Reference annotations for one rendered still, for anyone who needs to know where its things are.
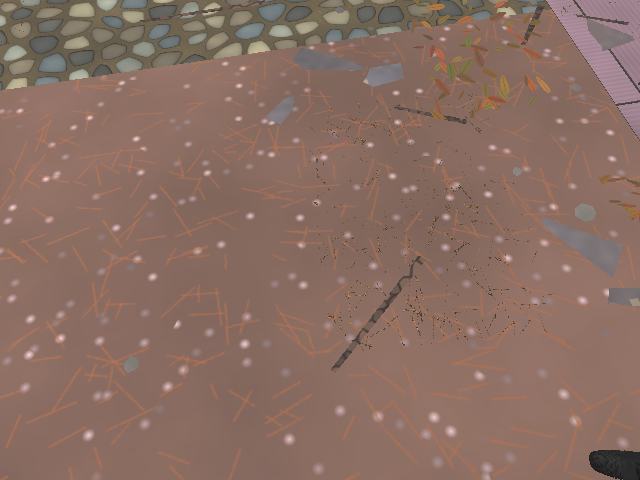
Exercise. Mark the right robot hand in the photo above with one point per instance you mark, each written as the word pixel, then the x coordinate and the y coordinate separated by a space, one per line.
pixel 615 463

